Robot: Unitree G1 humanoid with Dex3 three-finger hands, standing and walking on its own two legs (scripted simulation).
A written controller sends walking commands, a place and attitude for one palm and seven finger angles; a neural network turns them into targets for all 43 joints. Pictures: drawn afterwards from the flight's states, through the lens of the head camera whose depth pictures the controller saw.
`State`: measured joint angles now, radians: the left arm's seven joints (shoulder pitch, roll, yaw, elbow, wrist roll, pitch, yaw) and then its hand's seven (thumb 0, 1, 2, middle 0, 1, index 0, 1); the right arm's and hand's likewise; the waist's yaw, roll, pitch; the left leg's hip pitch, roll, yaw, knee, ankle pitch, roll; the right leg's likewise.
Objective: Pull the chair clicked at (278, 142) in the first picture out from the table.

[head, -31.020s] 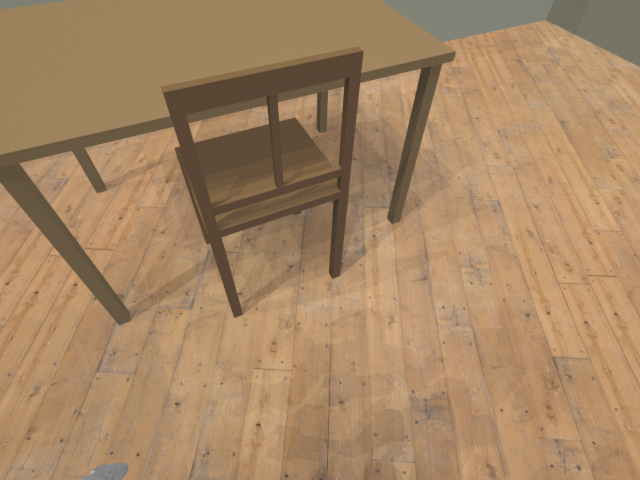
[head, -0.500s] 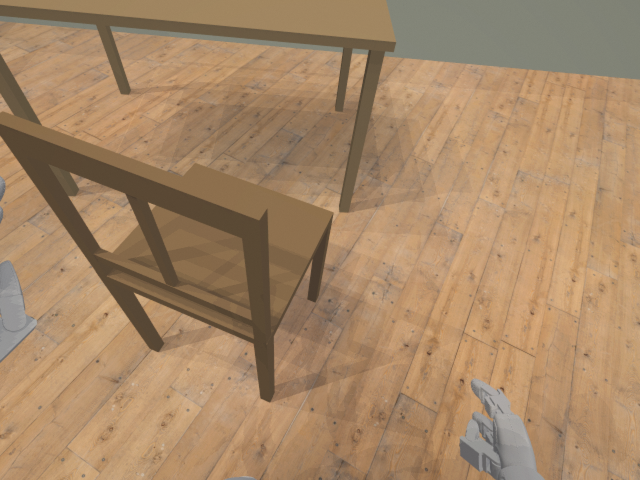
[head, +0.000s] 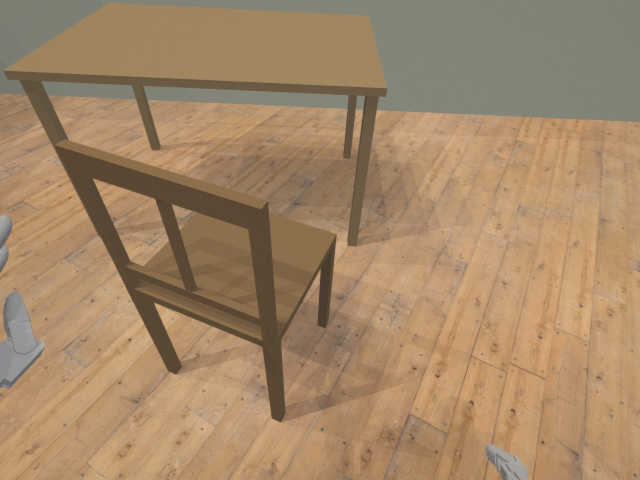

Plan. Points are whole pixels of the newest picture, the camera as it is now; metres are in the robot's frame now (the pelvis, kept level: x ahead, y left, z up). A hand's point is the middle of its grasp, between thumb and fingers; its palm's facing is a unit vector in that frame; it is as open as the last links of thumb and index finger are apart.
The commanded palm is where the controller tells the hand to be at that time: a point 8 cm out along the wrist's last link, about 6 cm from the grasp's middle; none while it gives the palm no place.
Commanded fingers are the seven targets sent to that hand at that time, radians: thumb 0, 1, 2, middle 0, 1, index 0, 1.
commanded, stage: stop stepping back and stand still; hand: left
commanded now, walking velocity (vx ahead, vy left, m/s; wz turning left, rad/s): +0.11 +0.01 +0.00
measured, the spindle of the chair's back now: (178, 247) +0.56 +0.30 -0.09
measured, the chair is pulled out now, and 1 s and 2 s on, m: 0.57 0.57 0.57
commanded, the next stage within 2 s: let the arm hang, fingers relaxed in 0.18 s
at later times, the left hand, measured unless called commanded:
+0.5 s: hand out of the picture +0.15 +0.20 -0.13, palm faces +0.04 -0.97 -0.23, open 7.4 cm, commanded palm none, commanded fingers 0.00 0.90 0.90 -0.20 -0.30 -0.20 -0.30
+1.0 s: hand out of the picture -0.01 +0.19 -0.16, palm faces +0.06 -0.97 -0.22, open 7.4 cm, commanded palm none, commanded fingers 0.00 0.90 0.90 -0.20 -0.30 -0.20 -0.30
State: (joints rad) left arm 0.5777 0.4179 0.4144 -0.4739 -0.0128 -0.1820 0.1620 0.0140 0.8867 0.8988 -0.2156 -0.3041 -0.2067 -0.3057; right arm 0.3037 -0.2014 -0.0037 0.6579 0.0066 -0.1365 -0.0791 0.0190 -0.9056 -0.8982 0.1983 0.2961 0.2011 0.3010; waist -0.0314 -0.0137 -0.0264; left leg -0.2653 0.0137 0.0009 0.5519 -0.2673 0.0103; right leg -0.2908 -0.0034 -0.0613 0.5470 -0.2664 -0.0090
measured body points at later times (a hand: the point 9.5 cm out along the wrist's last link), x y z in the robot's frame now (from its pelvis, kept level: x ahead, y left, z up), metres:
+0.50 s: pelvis +0.01 +0.01 +0.00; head +0.02 +0.01 +0.45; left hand +0.14 +0.25 -0.11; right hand +0.12 -0.23 -0.13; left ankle +0.02 +0.12 -0.73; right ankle +0.04 -0.11 -0.73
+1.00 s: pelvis +0.02 +0.01 +0.01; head +0.03 +0.00 +0.46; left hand -0.01 +0.24 -0.15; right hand +0.00 -0.20 -0.16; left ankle +0.02 +0.12 -0.73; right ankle +0.04 -0.11 -0.73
